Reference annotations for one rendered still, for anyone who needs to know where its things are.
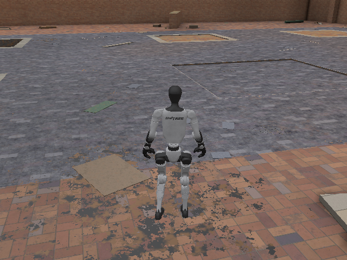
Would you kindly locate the robot left upper arm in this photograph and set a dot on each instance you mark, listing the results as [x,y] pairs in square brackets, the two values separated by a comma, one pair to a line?
[154,123]

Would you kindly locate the robot left forearm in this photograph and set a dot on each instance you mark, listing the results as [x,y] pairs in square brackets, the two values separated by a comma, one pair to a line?
[148,142]

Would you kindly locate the robot right forearm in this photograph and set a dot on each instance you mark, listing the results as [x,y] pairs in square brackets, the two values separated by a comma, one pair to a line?
[200,142]

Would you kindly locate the robot right upper arm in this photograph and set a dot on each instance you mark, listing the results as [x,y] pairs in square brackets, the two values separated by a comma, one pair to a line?
[194,123]

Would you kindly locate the robot left hand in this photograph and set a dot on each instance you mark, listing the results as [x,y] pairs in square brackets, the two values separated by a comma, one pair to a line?
[150,150]

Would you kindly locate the robot right hand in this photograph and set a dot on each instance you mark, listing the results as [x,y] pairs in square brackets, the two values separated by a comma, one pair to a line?
[197,149]

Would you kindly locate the robot torso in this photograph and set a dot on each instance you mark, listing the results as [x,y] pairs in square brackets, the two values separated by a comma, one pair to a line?
[174,126]

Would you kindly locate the robot left shin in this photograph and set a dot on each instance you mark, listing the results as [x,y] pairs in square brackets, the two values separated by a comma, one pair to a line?
[160,194]

